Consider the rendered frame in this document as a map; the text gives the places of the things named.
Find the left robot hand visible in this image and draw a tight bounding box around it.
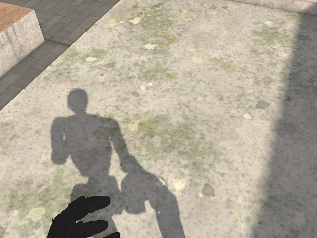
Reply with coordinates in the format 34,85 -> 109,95
47,195 -> 121,238

